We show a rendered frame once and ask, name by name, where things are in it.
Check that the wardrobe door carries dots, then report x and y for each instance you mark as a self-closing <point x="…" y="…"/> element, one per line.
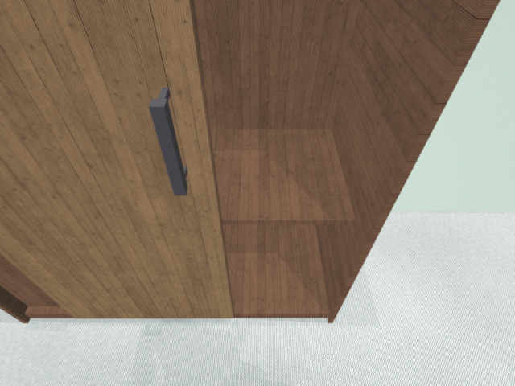
<point x="87" y="210"/>
<point x="15" y="282"/>

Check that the handle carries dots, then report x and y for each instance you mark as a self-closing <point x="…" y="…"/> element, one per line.
<point x="163" y="124"/>

